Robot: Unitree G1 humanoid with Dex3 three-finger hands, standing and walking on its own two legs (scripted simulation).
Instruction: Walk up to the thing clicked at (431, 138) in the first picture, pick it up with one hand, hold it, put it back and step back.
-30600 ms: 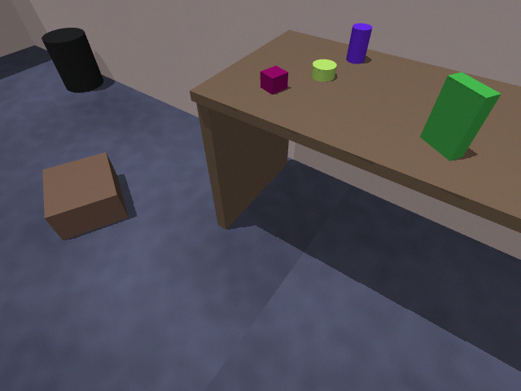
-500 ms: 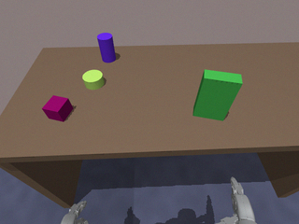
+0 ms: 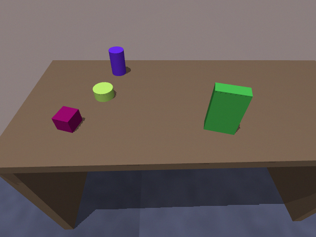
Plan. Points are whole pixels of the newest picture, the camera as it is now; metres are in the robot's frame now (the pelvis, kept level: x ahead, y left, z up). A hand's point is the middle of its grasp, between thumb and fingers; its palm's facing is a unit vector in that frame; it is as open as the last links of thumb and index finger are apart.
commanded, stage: home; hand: right
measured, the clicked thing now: (225, 110) +0.49 -0.20 +0.05
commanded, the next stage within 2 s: stand in 1.42 s
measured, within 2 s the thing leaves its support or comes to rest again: neither
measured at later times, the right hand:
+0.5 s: hand out of the picture +0.05 -0.26 -0.15, palm faces -0.05 +0.93 -0.36, open 17.0 cm
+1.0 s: hand out of the picture +0.08 -0.26 -0.15, palm faces -0.04 +0.93 -0.37, open 17.3 cm
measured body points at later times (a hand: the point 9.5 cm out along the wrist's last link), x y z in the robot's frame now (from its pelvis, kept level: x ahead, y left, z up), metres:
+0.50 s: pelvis -0.02 -0.01 +0.00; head -0.02 +0.00 +0.45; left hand +0.01 +0.30 -0.13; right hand +0.05 -0.31 -0.13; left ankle +0.04 +0.12 -0.74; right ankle -0.02 -0.14 -0.74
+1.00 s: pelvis +0.00 +0.00 +0.01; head +0.01 +0.01 +0.46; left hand +0.07 +0.30 -0.13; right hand +0.08 -0.30 -0.12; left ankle +0.04 +0.13 -0.74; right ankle -0.02 -0.14 -0.74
